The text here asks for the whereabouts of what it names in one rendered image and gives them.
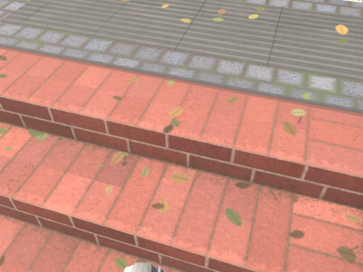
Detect stairs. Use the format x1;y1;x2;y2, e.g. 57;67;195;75
0;96;363;272

